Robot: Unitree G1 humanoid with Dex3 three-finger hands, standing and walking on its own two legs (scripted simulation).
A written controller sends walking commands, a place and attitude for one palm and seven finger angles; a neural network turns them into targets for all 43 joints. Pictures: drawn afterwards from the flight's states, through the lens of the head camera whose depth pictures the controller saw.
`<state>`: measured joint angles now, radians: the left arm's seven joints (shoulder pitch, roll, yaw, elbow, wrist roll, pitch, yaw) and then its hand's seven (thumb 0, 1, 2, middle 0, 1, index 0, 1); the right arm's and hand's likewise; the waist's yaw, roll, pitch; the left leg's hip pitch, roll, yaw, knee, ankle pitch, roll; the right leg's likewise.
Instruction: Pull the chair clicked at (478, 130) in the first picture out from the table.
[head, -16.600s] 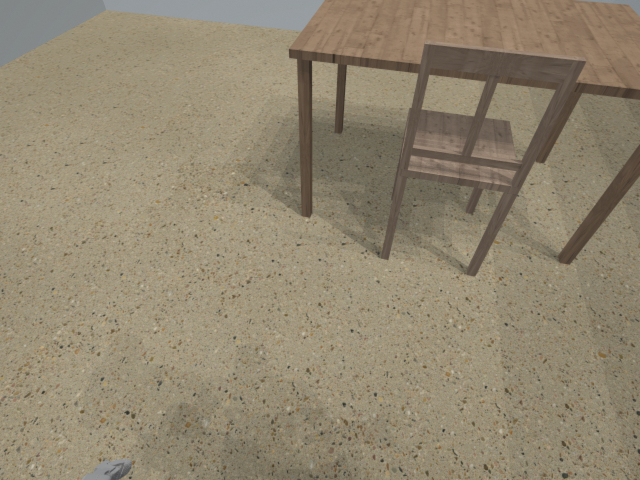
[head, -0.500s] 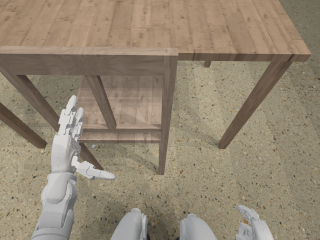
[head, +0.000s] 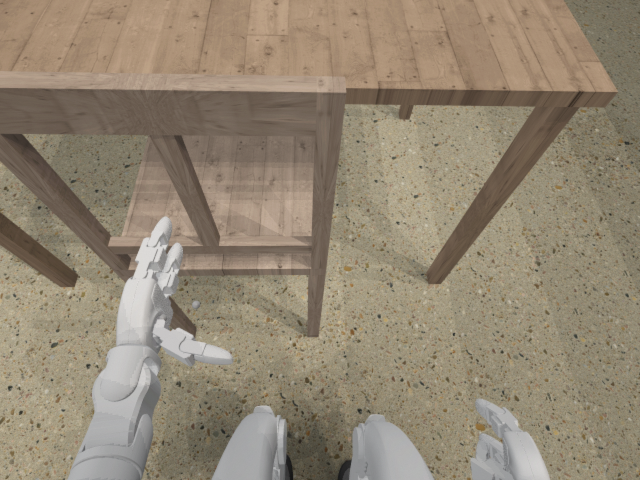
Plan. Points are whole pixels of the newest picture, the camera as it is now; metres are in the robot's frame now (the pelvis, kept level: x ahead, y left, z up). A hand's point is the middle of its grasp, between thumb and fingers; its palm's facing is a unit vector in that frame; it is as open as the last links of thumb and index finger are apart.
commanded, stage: push the fingers through the gap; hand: left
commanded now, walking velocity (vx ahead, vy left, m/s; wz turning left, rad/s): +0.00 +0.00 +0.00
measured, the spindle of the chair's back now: (192, 196) +0.47 +0.19 +0.02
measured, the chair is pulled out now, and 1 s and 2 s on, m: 0.00 0.00 0.00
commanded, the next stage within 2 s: hook a spindle and tug to test in 1.58 s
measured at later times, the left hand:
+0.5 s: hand (185, 247) +0.38 +0.18 +0.03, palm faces +0.08 -1.00 -0.05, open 16.9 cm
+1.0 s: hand (198, 225) +0.42 +0.17 +0.02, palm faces +0.05 -1.00 -0.02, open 16.9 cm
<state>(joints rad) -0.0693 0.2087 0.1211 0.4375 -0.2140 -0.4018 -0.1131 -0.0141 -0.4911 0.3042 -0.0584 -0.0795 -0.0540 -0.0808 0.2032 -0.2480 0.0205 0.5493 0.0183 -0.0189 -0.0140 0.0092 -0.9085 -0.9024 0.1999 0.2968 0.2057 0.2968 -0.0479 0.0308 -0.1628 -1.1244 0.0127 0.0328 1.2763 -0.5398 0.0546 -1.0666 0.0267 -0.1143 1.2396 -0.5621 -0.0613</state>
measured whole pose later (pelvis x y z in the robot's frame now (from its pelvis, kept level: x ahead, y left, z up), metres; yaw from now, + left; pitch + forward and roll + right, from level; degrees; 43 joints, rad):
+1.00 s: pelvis +0.00 +0.02 +0.00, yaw -1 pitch +25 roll -3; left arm -0.48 0.26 0.23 0.78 -0.14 -0.50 -0.07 -0.01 -0.49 0.30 -0.06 -0.08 -0.06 -0.08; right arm 0.25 -0.26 0.01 0.63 -0.01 0.01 0.00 0.01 -0.91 -0.90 0.20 0.30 0.21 0.30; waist -0.09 0.04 -0.16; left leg -1.17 0.01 0.05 1.27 -0.53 0.08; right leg -1.12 0.03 -0.10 1.23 -0.54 -0.04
